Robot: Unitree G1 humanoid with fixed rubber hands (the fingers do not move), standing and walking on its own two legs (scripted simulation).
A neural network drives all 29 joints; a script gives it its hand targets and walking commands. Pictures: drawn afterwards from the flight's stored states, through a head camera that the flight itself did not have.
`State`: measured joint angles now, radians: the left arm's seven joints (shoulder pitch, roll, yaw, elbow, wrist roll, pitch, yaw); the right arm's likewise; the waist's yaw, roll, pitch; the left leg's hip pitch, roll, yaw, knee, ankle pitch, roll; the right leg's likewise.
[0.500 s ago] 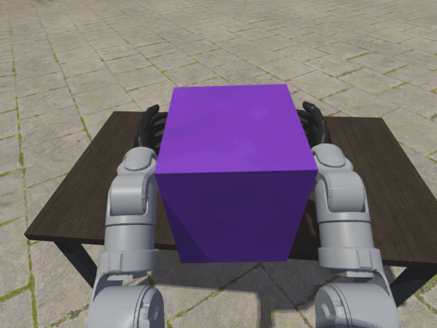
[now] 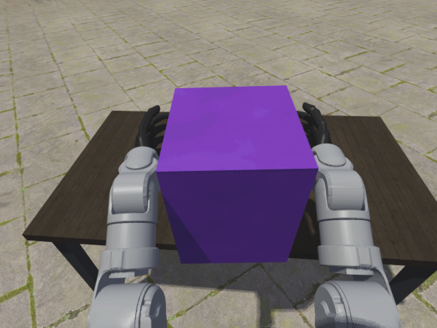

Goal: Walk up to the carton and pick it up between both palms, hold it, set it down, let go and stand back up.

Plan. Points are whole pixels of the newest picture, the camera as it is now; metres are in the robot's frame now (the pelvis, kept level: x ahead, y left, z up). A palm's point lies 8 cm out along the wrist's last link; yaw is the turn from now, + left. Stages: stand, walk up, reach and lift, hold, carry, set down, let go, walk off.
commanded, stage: hold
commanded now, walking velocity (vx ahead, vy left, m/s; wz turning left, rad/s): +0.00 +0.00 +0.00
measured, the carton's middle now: (232, 177) +0.36 +0.00 +0.13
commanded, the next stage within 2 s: none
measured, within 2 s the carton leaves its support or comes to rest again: neither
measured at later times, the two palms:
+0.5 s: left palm (147, 150) +0.36 +0.15 +0.20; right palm (319, 147) +0.36 -0.14 +0.19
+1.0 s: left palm (149, 150) +0.36 +0.14 +0.19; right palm (320, 148) +0.37 -0.15 +0.19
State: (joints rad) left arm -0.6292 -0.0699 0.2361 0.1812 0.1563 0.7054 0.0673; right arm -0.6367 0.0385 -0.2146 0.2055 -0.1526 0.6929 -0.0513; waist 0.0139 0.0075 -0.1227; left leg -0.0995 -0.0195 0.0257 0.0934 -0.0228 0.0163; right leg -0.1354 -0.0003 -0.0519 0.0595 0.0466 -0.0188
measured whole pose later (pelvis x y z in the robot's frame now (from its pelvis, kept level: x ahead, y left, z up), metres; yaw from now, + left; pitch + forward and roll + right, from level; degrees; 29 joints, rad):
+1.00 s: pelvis +0.00 +0.00 +0.00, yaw +0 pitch +1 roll +0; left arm -0.62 -0.07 0.23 0.18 0.15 0.70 0.07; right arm -0.63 0.04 -0.21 0.19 -0.15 0.69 -0.05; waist 0.01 0.01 -0.12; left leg -0.09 -0.02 0.02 0.08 -0.01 0.02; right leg -0.13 0.00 -0.05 0.05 0.05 -0.02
